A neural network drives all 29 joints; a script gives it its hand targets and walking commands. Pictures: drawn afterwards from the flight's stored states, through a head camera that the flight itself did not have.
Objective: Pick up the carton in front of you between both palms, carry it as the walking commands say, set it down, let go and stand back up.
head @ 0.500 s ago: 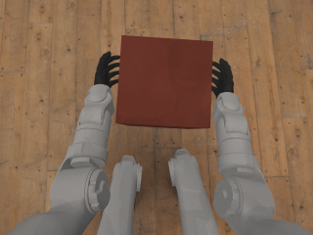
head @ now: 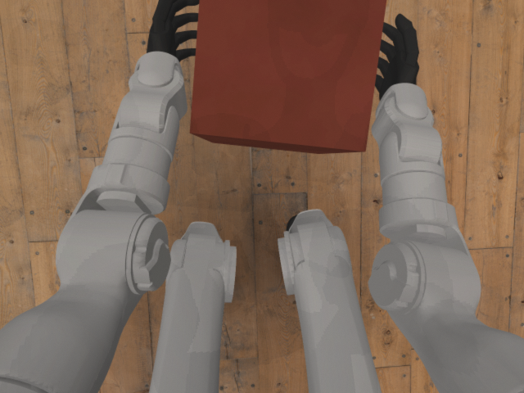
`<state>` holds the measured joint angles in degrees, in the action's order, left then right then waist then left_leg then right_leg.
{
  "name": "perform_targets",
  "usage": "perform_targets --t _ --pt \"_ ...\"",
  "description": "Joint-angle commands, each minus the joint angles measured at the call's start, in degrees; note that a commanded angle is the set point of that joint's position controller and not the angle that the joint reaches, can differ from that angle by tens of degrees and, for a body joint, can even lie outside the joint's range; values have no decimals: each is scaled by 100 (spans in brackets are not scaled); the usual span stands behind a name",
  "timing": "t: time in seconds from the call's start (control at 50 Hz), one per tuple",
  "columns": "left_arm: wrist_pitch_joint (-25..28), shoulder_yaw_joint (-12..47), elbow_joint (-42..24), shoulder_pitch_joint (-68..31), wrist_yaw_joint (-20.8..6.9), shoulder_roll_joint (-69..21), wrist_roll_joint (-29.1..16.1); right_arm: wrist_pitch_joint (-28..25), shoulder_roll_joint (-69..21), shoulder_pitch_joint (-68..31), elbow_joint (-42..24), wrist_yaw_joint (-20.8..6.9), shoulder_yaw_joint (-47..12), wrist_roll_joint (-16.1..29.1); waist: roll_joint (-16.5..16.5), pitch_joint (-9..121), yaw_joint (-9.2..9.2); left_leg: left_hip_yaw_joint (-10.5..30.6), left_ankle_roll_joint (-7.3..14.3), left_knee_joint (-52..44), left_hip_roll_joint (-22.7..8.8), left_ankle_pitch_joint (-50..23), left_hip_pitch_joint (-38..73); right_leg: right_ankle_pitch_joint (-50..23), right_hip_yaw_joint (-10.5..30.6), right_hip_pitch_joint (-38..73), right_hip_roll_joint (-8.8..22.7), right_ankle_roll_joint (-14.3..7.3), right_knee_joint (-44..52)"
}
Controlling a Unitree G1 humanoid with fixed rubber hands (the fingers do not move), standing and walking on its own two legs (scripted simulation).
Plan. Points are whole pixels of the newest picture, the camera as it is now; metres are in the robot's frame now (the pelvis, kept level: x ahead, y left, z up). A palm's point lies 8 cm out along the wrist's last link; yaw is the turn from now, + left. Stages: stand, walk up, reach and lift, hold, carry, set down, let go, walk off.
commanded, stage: set down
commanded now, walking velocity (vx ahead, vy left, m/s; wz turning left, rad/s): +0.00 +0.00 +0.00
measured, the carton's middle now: (277, 80) +0.51 -0.07 -0.22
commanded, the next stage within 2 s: none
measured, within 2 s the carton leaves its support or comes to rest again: rests again in 0.66 s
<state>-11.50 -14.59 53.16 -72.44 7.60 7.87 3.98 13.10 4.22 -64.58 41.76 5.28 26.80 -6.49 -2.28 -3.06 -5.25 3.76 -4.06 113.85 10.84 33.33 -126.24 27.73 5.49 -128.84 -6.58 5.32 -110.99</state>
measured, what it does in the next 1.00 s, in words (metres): lowers itself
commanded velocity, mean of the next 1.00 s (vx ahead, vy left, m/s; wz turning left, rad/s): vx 0.00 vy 0.00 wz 0.00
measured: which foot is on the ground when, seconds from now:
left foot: down 0.00-1.00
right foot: down 0.00-1.00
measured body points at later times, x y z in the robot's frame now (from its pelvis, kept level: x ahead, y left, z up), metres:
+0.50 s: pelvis +0.01 +0.00 -0.04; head +0.36 -0.01 +0.24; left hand +0.56 +0.08 -0.21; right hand +0.50 -0.22 -0.21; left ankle +0.10 +0.12 -0.39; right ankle +0.12 -0.13 -0.39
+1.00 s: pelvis +0.00 +0.01 -0.05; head +0.35 -0.01 +0.22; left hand +0.55 +0.08 -0.23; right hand +0.49 -0.22 -0.23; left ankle +0.10 +0.11 -0.39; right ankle +0.12 -0.13 -0.39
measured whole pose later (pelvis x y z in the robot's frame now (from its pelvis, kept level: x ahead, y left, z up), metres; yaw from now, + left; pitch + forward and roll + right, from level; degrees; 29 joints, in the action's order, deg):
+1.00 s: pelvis +0.00 +0.01 -0.05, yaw -1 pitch +38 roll -2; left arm -7.9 -11.1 67.0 -82.4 4.9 12.8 3.7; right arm 8.9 9.4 -72.8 55.6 1.4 27.0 -6.2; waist -2.3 -15.4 -6.2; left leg 2.0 -1.8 126.5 9.0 35.7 -128.7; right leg 30.7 2.4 -130.1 -3.0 4.3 -122.7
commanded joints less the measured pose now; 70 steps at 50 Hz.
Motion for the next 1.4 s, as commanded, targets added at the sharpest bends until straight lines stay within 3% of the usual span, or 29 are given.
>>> perform_targets --t 0.0,0.1,0.16,0.26,0.44,0.7,0.74,0.9,1.14,1.22,1.26,1.3,1.38 --pt "221 2203 -490 -3543 -1040 -5137 -561 -203 -4556 -4021 -348 -1297 -2747 650 -188 6874 -365 -743 187 -805 75 -1413 2928 -1812 -1125 4157 -61 -112 405" --pt "258 2398 -543 -3896 -1024 -5019 -783 -251 -4383 -4458 -474 -1344 -2807 885 -244 7081 -468 -741 223 -454 25 -1600 3053 -1975 -1175 4048 2 -113 44" --pt "243 2620 -761 -4040 -1019 -5191 -905 -255 -4408 -4620 -649 -1410 -2909 1097 -544 7068 -485 -782 208 -295 23 -1868 3054 -2250 -1120 3904 11 -164 -106" --pt "340 2631 -571 -3765 -1082 -5368 -942 -286 -4484 -4237 -274 -1477 -2836 1049 -461 6538 -521 -691 244 -168 24 -2158 2735 -2577 -1125 3730 -19 -192 -269" --pt "460 2103 39 -3513 -1174 -4967 -644 -378 -4218 -4082 177 -1567 -2392 746 -361 5453 -433 -606 328 -135 10 -1781 2002 -2160 -1054 3051 -7 -247 -337" --pt "589 2036 208 -3798 -1283 -4447 -766 -578 -3662 -4311 392 -1495 -2167 662 -369 4715 -510 -498 366 40 -46 -1506 1628 -1924 -954 2859 62 -353 -493" --pt "577 1933 379 -3680 -1285 -4330 -639 -584 -3621 -4303 529 -1497 -2110 636 -362 4478 -403 -485 381 35 -52 -1441 1587 -1813 -943 2749 61 -346 -520" --pt "531 1442 809 -3450 -1377 -3791 -318 -550 -3254 -4046 972 -1516 -1656 359 -347 3698 -298 -424 460 15 -84 -1023 1174 -1334 -857 2338 75 -416 -516" --pt "505 1063 1068 -3172 -1369 -2896 -9 -573 -2540 -3545 1436 -1465 -1025 89 -384 3042 -248 -327 462 18 -226 -773 1133 -959 -829 1979 146 -445 -547" --pt "607 906 1017 -3051 -1124 -1752 -8 -726 -1458 -3120 1650 -1205 -598 26 -392 3132 -318 -330 353 30 -341 -776 1435 -945 -861 2105 243 -334 -564" --pt "712 627 998 -2653 -718 88 -24 -954 354 -2443 1830 -745 -112 11 -352 3257 -398 -298 264 21 -461 -777 1699 -994 -885 2326 369 -238 -537" --pt "823 764 938 -2535 -290 1635 -322 -1217 1873 -2142 1930 -247 -16 311 -252 3560 -474 -224 220 64 -604 -882 1928 -1142 -896 2536 503 -194 -545" --pt "915 1301 914 -2658 -213 1728 -1032 -1486 2188 -2318 2062 -63 -548 1074 -418 3988 -513 -137 197 198 -747 -1269 2226 -1529 -834 2533 628 -267 -590"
